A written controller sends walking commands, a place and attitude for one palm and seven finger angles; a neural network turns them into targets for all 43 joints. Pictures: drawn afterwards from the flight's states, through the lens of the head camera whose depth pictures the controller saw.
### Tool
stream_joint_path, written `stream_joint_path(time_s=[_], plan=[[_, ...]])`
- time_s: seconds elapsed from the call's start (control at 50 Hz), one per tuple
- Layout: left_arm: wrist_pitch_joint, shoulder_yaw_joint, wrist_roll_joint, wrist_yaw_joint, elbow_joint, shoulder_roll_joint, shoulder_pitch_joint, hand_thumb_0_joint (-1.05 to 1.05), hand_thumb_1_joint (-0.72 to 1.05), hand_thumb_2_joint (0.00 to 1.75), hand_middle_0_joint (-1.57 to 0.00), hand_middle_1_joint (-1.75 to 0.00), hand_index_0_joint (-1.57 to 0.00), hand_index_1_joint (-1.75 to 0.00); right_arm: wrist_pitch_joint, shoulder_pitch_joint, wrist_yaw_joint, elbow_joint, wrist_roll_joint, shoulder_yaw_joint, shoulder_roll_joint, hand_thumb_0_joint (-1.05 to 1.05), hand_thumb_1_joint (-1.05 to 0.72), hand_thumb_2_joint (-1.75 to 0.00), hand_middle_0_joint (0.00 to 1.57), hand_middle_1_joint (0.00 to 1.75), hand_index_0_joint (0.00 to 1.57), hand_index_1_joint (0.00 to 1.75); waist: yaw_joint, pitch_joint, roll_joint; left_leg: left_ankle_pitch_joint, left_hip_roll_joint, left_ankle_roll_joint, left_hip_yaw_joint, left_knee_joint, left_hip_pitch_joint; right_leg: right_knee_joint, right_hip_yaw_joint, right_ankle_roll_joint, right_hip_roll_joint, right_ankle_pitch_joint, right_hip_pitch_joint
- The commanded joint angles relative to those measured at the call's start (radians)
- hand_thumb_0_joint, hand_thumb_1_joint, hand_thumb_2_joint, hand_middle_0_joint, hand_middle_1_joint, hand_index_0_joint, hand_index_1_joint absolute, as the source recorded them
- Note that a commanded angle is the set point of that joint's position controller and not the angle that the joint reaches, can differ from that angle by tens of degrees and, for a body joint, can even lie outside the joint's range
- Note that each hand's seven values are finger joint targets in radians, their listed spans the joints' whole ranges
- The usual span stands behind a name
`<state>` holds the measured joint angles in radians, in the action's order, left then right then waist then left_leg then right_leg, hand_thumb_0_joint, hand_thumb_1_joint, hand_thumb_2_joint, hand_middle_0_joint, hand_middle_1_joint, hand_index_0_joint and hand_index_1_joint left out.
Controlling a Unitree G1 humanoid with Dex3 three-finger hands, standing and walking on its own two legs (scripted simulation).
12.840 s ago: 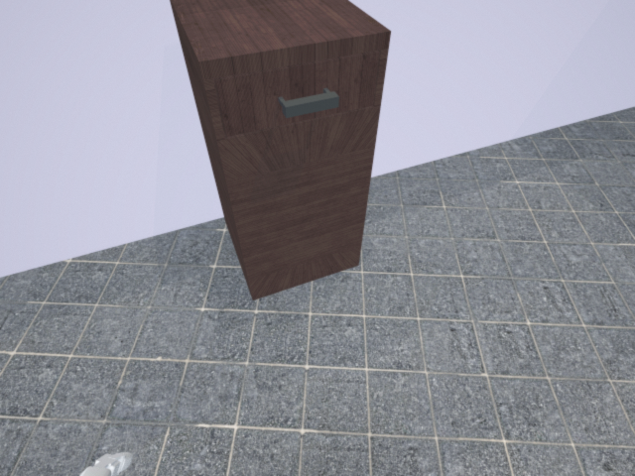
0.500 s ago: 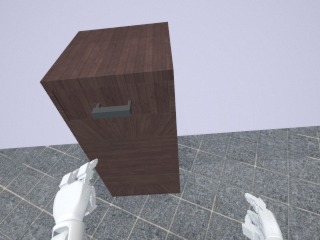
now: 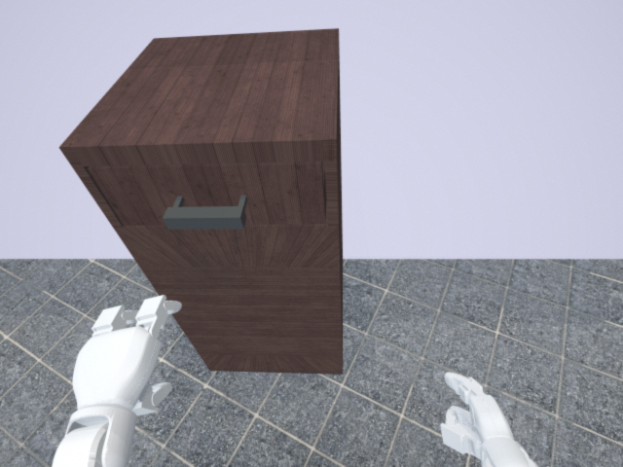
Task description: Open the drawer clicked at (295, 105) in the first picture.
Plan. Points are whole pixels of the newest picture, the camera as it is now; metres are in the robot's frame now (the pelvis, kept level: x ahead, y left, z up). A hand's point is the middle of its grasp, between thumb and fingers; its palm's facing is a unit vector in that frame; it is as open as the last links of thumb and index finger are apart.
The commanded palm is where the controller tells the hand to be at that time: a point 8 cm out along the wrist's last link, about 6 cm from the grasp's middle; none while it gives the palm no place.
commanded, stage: raise the hand with hooked fingers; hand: left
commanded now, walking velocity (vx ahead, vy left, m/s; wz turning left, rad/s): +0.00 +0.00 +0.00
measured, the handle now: (208, 209) +0.50 +0.25 +0.04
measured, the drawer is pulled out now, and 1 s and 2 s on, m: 0.00 0.00 0.00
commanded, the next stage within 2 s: move the hooked fingers above the handle in 1.10 s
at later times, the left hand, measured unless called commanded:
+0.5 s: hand (126, 285) +0.29 +0.27 +0.11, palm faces +0.11 -0.11 -0.99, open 13.5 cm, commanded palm +0.26 +0.28 +0.18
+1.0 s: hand (89, 267) +0.29 +0.30 +0.14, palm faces +0.07 -0.10 -0.99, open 13.8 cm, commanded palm +0.26 +0.32 +0.21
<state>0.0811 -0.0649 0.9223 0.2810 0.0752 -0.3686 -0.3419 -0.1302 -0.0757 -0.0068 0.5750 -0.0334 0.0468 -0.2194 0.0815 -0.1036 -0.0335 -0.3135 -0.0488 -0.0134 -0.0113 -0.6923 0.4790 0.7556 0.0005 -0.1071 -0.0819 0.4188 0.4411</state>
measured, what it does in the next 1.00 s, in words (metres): shifts its weight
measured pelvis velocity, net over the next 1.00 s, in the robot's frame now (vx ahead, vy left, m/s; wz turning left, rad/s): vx -0.01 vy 0.07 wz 0.01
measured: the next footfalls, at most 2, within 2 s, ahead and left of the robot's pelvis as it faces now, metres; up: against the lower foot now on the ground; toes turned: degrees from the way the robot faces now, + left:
none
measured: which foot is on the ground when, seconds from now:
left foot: down 0.00-1.00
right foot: down 0.00-1.00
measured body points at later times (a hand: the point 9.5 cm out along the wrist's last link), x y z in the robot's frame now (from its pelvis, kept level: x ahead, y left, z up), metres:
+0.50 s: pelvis +0.00 +0.04 +0.02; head +0.00 +0.01 +0.47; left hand +0.28 +0.27 +0.16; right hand +0.22 -0.18 -0.07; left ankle +0.02 +0.13 -0.71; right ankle -0.03 -0.04 -0.71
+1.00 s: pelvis -0.01 +0.07 +0.02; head +0.00 +0.05 +0.47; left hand +0.28 +0.31 +0.19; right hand +0.17 -0.15 -0.09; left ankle +0.02 +0.13 -0.71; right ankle -0.03 -0.04 -0.71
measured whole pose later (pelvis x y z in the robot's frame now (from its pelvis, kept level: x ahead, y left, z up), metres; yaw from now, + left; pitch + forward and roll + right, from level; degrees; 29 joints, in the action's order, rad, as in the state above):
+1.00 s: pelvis -0.01 +0.07 +0.02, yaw +1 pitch +0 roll -1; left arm 0.07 -0.08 0.88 -0.02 0.05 -0.52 0.11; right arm -0.16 -0.14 -0.01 0.62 0.01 0.02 -0.26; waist 0.08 0.01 -0.08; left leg -0.19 -0.11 -0.09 0.01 -0.46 0.27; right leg 0.48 -0.02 -0.02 -0.03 0.28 0.21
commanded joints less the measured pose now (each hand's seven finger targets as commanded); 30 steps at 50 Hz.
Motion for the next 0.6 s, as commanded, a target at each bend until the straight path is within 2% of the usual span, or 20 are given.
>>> stream_joint_path(time_s=[0.0,0.02,0.04,0.1,0.14,0.16,0.24,0.26,0.32,0.34,0.36,0.4,0.44,0.48,0.54,0.58], plan=[[-0.050,0.183,0.047,0.035,0.254,-0.257,0.064,0.00,-0.06,0.49,-0.27,-0.92,-0.27,-0.92,0.046,0.147,-0.016,-0.162,-0.008,-0.049,-0.110,0.00,-0.90,-0.90,0.20,0.30,0.20,0.30,0.029,-0.177,0.069,0.193,-0.034,-0.034,0.033,0.047,-0.012,-0.139,-0.236,0.110,0.128,-0.743,-0.274],[-0.063,0.208,0.055,0.052,0.277,-0.277,0.079,0.00,-0.08,0.48,-0.27,-0.93,-0.27,-0.93,0.047,0.150,-0.018,-0.163,-0.010,-0.052,-0.110,0.00,-0.90,-0.90,0.20,0.30,0.20,0.30,0.034,-0.201,0.034,0.211,-0.036,-0.035,0.030,0.043,-0.029,-0.137,-0.235,0.106,0.127,-0.761,-0.277],[-0.070,0.240,0.058,0.072,0.302,-0.305,0.108,0.00,-0.10,0.47,-0.27,-0.94,-0.27,-0.94,0.047,0.153,-0.020,-0.159,-0.013,-0.057,-0.112,0.00,-0.90,-0.90,0.20,0.30,0.20,0.30,0.034,-0.225,0.026,0.216,-0.038,-0.034,0.033,0.039,-0.033,-0.136,-0.239,0.103,0.126,-0.763,-0.292],[-0.079,0.226,0.039,0.113,0.294,-0.252,0.153,0.00,-0.17,0.44,-0.28,-0.99,-0.28,-0.99,0.053,0.147,-0.016,-0.138,-0.010,-0.078,-0.104,0.00,-0.90,-0.90,0.20,0.30,0.20,0.30,0.014,-0.234,-0.008,0.233,-0.046,-0.034,0.035,0.036,-0.070,-0.139,-0.224,0.096,0.121,-0.764,-0.261],[-0.055,0.216,0.020,0.119,0.263,-0.235,0.171,0.00,-0.22,0.42,-0.28,-1.02,-0.28,-1.02,0.054,0.148,-0.011,-0.130,0.001,-0.089,-0.114,0.00,-0.90,-0.90,0.20,0.30,0.20,0.30,0.003,-0.232,0.014,0.247,-0.043,-0.033,0.037,0.046,-0.090,-0.146,-0.199,0.093,0.108,-0.729,-0.241],[-0.035,0.189,0.011,0.114,0.244,-0.214,0.181,0.00,-0.24,0.41,-0.28,-1.03,-0.28,-1.03,0.052,0.139,-0.009,-0.124,0.008,-0.095,-0.119,0.00,-0.90,-0.90,0.20,0.30,0.20,0.30,-0.004,-0.225,0.025,0.248,-0.040,-0.033,0.035,0.057,-0.097,-0.149,-0.178,0.094,0.105,-0.700,-0.233],[0.080,0.104,-0.025,0.026,0.165,-0.181,0.257,0.00,-0.34,0.37,-0.29,-1.10,-0.29,-1.10,0.027,0.159,-0.016,-0.129,0.045,-0.097,-0.135,0.00,-0.90,-0.90,0.20,0.30,0.20,0.30,-0.022,-0.149,0.130,0.230,-0.028,-0.037,0.028,0.106,-0.116,-0.203,-0.146,0.109,0.096,-0.599,-0.220],[0.100,0.075,-0.027,-0.003,0.172,-0.186,0.294,0.00,-0.36,0.36,-0.29,-1.11,-0.29,-1.11,0.020,0.149,-0.020,-0.131,0.048,-0.093,-0.137,0.00,-0.90,-0.90,0.20,0.30,0.20,0.30,-0.023,-0.137,0.136,0.231,-0.024,-0.040,0.026,0.125,-0.128,-0.214,-0.130,0.111,0.099,-0.568,-0.232],[0.126,0.079,-0.009,-0.073,0.212,-0.251,0.415,0.00,-0.43,0.33,-0.29,-1.15,-0.29,-1.15,0.006,0.161,-0.035,-0.137,0.047,-0.083,-0.135,0.00,-0.90,-0.90,0.20,0.30,0.20,0.30,-0.014,-0.158,0.094,0.270,-0.016,-0.049,0.023,0.153,-0.202,-0.235,-0.095,0.102,0.090,-0.494,-0.244],[0.123,0.096,-0.001,-0.086,0.237,-0.284,0.458,0.00,-0.45,0.32,-0.30,-1.17,-0.30,-1.17,0.004,0.168,-0.038,-0.139,0.045,-0.079,-0.137,0.00,-0.90,-0.90,0.20,0.30,0.20,0.30,-0.010,-0.173,0.053,0.280,-0.013,-0.048,0.027,0.158,-0.229,-0.238,-0.096,0.092,0.085,-0.460,-0.245],[0.120,0.092,0.014,-0.097,0.232,-0.283,0.487,0.00,-0.48,0.31,-0.30,-1.18,-0.30,-1.18,0.003,0.166,-0.039,-0.133,0.042,-0.073,-0.128,0.00,-0.90,-0.90,0.20,0.30,0.20,0.30,-0.008,-0.180,0.028,0.291,-0.010,-0.049,0.030,0.165,-0.252,-0.240,-0.083,0.086,0.082,-0.431,-0.239],[0.095,0.109,0.026,-0.106,0.253,-0.307,0.559,0.00,-0.50,0.30,-0.30,-1.20,-0.30,-1.20,0.004,0.163,-0.041,-0.130,0.040,-0.065,-0.122,0.00,-0.90,-0.90,0.20,0.30,0.20,0.30,-0.005,-0.173,-0.034,0.305,-0.001,-0.044,0.046,0.181,-0.298,-0.251,-0.062,0.073,0.070,-0.369,-0.215],[0.079,0.145,0.032,-0.106,0.245,-0.346,0.607,0.00,-0.50,0.30,-0.30,-1.20,-0.30,-1.20,0.005,0.162,-0.040,-0.122,0.040,-0.060,-0.120,0.00,-0.90,-0.90,0.20,0.30,0.20,0.30,0.003,-0.182,-0.070,0.329,0.004,-0.036,0.056,0.192,-0.327,-0.258,-0.056,0.062,0.060,-0.345,-0.221],[0.083,0.137,0.023,-0.115,0.196,-0.327,0.637,0.00,-0.50,0.30,-0.30,-1.20,-0.30,-1.20,0.007,0.156,-0.036,-0.113,0.046,-0.056,-0.113,0.00,-0.90,-0.90,0.20,0.30,0.20,0.30,0.001,-0.153,-0.059,0.350,0.010,-0.029,0.065,0.208,-0.333,-0.267,-0.038,0.059,0.055,-0.344,-0.216],[0.128,0.128,-0.003,-0.149,0.091,-0.321,0.692,0.00,-0.50,0.30,-0.30,-1.20,-0.30,-1.20,-0.006,0.153,-0.033,-0.108,0.061,-0.050,-0.121,0.00,-0.90,-0.90,0.20,0.30,0.20,0.30,-0.007,-0.092,-0.026,0.311,0.017,-0.019,0.066,0.245,-0.316,-0.294,-0.026,0.058,0.051,-0.300,-0.212],[0.156,0.097,-0.013,-0.187,0.069,-0.311,0.747,0.00,-0.50,0.30,-0.30,-1.20,-0.30,-1.20,-0.012,0.150,-0.031,-0.111,0.066,-0.046,-0.128,0.00,-0.90,-0.90,0.20,0.30,0.20,0.30,-0.014,-0.092,-0.002,0.312,0.022,-0.018,0.071,0.258,-0.326,-0.301,-0.017,0.060,0.053,-0.297,-0.221]])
